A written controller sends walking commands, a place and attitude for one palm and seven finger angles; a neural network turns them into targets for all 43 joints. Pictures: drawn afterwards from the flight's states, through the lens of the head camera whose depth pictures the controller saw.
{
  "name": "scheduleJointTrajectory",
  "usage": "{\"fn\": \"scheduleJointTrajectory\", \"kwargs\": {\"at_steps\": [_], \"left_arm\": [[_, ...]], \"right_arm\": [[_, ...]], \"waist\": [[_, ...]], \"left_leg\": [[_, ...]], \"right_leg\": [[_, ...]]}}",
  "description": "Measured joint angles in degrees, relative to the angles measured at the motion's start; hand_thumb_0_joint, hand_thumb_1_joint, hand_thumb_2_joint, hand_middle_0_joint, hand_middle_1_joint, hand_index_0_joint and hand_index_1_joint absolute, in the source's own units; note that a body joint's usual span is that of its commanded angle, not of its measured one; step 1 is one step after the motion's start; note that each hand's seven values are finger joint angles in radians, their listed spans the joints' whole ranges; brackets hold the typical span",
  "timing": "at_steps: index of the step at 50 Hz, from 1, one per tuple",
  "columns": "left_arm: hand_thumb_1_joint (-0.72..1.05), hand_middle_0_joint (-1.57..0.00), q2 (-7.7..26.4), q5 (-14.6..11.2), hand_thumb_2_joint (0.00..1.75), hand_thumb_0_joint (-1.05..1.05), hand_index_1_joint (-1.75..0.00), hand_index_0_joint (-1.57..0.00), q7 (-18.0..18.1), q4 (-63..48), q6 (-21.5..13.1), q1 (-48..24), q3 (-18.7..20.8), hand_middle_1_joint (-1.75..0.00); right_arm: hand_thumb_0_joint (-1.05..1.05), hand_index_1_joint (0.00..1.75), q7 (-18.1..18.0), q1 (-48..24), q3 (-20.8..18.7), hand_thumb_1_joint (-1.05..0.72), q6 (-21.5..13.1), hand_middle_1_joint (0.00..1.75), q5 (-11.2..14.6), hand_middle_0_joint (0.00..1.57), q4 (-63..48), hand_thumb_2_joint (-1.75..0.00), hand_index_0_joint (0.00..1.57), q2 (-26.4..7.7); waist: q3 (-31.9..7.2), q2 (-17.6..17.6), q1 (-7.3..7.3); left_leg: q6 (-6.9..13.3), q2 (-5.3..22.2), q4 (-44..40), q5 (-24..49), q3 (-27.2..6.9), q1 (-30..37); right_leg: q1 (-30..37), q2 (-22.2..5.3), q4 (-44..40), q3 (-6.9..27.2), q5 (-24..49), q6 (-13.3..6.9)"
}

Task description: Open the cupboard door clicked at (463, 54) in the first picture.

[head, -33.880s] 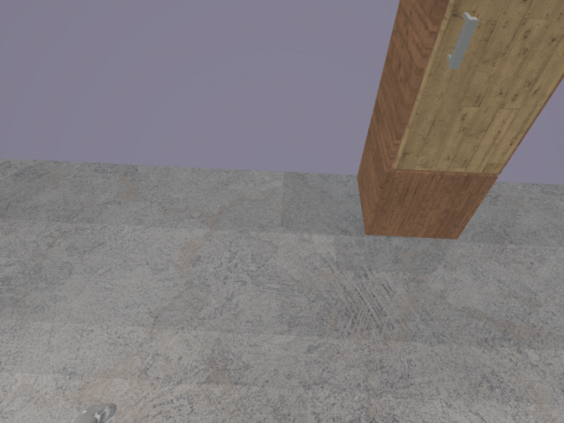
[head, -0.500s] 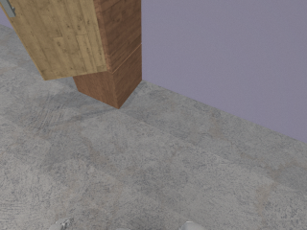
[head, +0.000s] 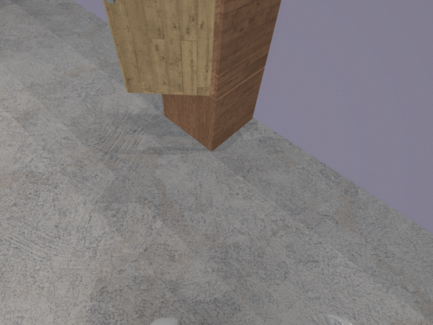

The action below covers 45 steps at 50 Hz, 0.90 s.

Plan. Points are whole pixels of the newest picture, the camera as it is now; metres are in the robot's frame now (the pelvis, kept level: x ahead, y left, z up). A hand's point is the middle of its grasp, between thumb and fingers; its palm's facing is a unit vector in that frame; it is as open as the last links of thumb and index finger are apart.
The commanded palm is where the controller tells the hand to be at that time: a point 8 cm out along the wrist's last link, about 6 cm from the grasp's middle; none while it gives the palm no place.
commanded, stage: take the last steps up to it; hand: left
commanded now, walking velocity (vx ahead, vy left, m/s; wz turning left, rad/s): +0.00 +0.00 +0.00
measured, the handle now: out of the picture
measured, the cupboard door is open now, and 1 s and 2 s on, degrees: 43 43 43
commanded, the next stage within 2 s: come to a stop and stand still in 1.40 s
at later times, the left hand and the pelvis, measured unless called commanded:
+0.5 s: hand out of the picture +0.03 +0.20 -0.15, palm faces +0.20 -0.96 -0.19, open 7.4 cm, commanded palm none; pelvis +0.06 +0.02 +0.02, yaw +8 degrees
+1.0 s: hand (81, 233) +0.29 +0.33 -0.14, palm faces +0.14 -0.97 -0.20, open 7.4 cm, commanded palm none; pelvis +0.21 +0.13 +0.02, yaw +7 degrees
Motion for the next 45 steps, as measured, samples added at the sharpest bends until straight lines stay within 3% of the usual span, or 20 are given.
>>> {"fn": "scheduleJointTrajectory", "kwargs": {"at_steps": [3,6,10,13,15,17,21,24,28,31,32,33,35,38,41,45], "left_arm": [[0.90,-0.20,0.9,0.2,0.90,0.00,-0.30,-0.21,0.2,1.4,1.5,-0.8,0.6,-0.30],[0.90,-0.20,1.0,0.4,0.90,0.01,-0.30,-0.20,-0.4,1.4,1.5,-1.7,1.0,-0.30],[0.91,-0.20,0.5,0.6,0.90,0.01,-0.30,-0.20,-1.3,0.7,0.3,-2.5,1.1,-0.29],[0.91,-0.20,-0.1,0.7,0.90,0.00,-0.30,-0.20,-1.8,0.0,-1.1,-2.5,1.0,-0.29],[0.90,-0.20,0.0,1.1,0.90,0.00,-0.30,-0.20,-1.7,-0.7,-2.6,-1.8,1.1,-0.29],[0.90,-0.20,-1.2,1.0,0.90,0.00,-0.30,-0.20,-1.1,-0.4,-3.3,-1.4,1.0,-0.29],[0.90,-0.20,-3.0,0.7,0.90,0.00,-0.30,-0.20,-0.6,1.4,-4.3,2.3,0.4,-0.29],[0.90,-0.20,-3.7,0.7,0.90,0.00,-0.30,-0.20,-0.7,3.5,-4.9,4.6,-0.1,-0.30],[0.90,-0.20,-4.1,1.2,0.90,0.00,-0.30,-0.21,-1.1,5.8,-5.2,6.2,-0.3,-0.30],[0.90,-0.20,-3.8,1.2,0.90,0.00,-0.30,-0.21,-1.2,7.0,-4.8,7.4,0.0,-0.30],[0.90,-0.20,-3.7,1.1,0.90,0.00,-0.30,-0.21,-1.3,7.3,-4.6,8.1,0.1,-0.30],[0.90,-0.20,-3.4,0.9,0.90,0.00,-0.30,-0.21,-1.4,7.8,-4.0,8.0,0.2,-0.30],[0.90,-0.20,-2.3,0.7,0.90,0.00,-0.30,-0.21,-1.2,8.3,-2.5,6.8,0.5,-0.30],[0.90,-0.20,-1.1,0.8,0.90,0.01,-0.30,-0.20,-1.2,8.1,-1.7,4.2,1.0,-0.30],[0.91,-0.20,-0.9,0.9,0.90,0.01,-0.30,-0.20,-1.4,6.3,-1.8,1.0,1.3,-0.29],[0.91,-0.20,-1.2,0.8,0.90,0.01,-0.30,-0.20,-1.8,3.3,-2.2,-3.3,1.3,-0.29]], "right_arm": [[0.00,0.30,-0.8,0.2,0.7,-0.91,-0.5,0.30,-0.4,0.19,-0.2,-0.90,0.20,1.1],[0.00,0.30,-1.3,1.2,1.2,-0.90,-0.9,0.30,-0.6,0.20,0.2,-0.90,0.21,1.5],[0.00,0.30,-1.0,3.6,1.3,-0.90,-1.0,0.30,-0.7,0.20,1.4,-0.90,0.21,1.7],[0.00,0.30,-0.8,5.9,1.0,-0.90,-0.7,0.30,-0.5,0.20,2.6,-0.90,0.21,1.5],[0.00,0.30,-0.6,7.6,0.7,-0.91,-0.3,0.30,-0.1,0.20,3.3,-0.90,0.21,1.5],[0.00,0.30,0.1,8.3,0.1,-0.91,0.7,0.30,-0.4,0.20,4.3,-0.90,0.21,0.5],[0.01,0.30,1.3,8.2,-0.9,-0.91,1.7,0.30,-0.8,0.20,5.2,-0.90,0.21,-0.8],[0.01,0.30,1.8,7.4,-1.2,-0.91,1.1,0.30,-0.5,0.19,4.5,-0.90,0.20,-0.9],[0.01,0.30,2.3,6.3,-1.2,-0.91,-0.1,0.30,-0.3,0.19,3.9,-0.90,0.20,-0.7],[0.01,0.30,2.3,5.4,-0.7,-0.91,-1.4,0.30,-0.3,0.19,3.5,-0.90,0.20,-0.6],[0.01,0.30,2.2,5.2,-0.5,-0.91,-2.1,0.30,-0.4,0.19,3.1,-0.90,0.20,-0.7],[0.01,0.30,1.8,4.7,-0.6,-0.91,-3.0,0.30,-0.6,0.19,3.0,-0.90,0.20,-0.3],[0.00,0.30,0.8,3.9,-0.2,-0.91,-3.9,0.30,-0.8,0.19,2.6,-0.90,0.20,1.3],[0.00,0.30,-0.3,4.8,0.7,-0.91,-4.7,0.30,-0.8,0.19,2.7,-0.90,0.20,3.3],[-0.01,0.30,-1.5,6.5,0.3,-0.94,-5.5,0.30,-0.6,0.20,3.6,-0.90,0.21,3.3],[-0.01,0.30,-1.4,9.7,0.4,-0.94,-5.4,0.30,-0.8,0.20,6.0,-0.90,0.21,2.7]], "waist": [[-0.5,0.4,0.21],[-1.2,1.9,0.18],[-2.6,4.0,-0.19],[-3.6,5.1,-0.62],[-4.5,4.2,-0.37],[-4.2,5.4,-0.38],[-4.7,5.7,-0.64],[-4.4,4.3,-1.10],[-3.4,2.5,-0.24],[-3.0,1.9,0.88],[-3.0,2.1,1.00],[-2.7,1.7,0.76],[-1.7,0.8,0.78],[-2.2,0.6,0.42],[-2.8,1.1,-0.14],[-3.7,2.3,-0.81]], "left_leg": [[0.9,0.1,-1.0,-1.2,-0.8,0.6],[0.8,0.3,-3.8,0.5,-2.1,1.7],[0.9,0.1,-6.2,1.6,-3.5,2.9],[0.6,-0.5,-5.1,0.7,-4.4,2.9],[0.2,-1.7,0.9,-5.2,-4.0,0.6],[-0.6,-1.4,12.6,-9.3,-4.3,-3.6],[-2.5,1.2,25.7,-2.5,-3.0,-11.0],[-3.7,3.6,23.1,1.6,-2.0,-13.2],[-3.8,4.8,9.7,1.6,-0.1,-11.5],[-2.9,4.1,-0.9,1.9,1.8,-7.0],[-2.2,3.9,-3.4,3.7,2.1,-5.5],[-1.0,3.4,-1.5,5.5,2.3,-6.2],[0.2,3.0,1.6,3.0,3.3,-5.6],[0.5,2.6,-1.5,1.6,4.7,-1.9],[1.2,1.4,-7.1,2.8,5.8,2.4],[1.8,0.1,-13.1,3.5,6.4,7.4]], "right_leg": [[-4.1,2.0,10.0,2.5,-2.3,-0.4],[-5.7,3.2,11.8,3.1,-0.7,-0.9],[-4.2,4.1,4.9,2.5,0.3,-1.7],[0.0,5.0,-5.8,1.4,3.7,-2.2],[2.8,4.3,-13.0,1.7,8.0,-3.1],[3.9,4.1,-12.3,0.4,10.4,-3.1],[8.5,3.0,-18.6,-0.5,11.2,-1.8],[11.7,1.7,-23.9,-0.8,12.9,-0.7],[14.4,-0.8,-25.9,-1.7,12.0,1.3],[15.1,-2.7,-22.3,-2.2,8.3,3.3],[14.0,-3.2,-18.4,-2.1,5.9,2.9],[11.7,-3.8,-11.6,-1.3,2.8,1.7],[4.8,-2.5,5.4,2.3,-1.0,-1.0],[-4.9,0.0,20.7,2.5,2.7,-3.2],[-10.9,1.1,20.8,1.3,7.5,-3.6],[-13.6,1.8,11.1,0.6,12.1,-3.5]]}}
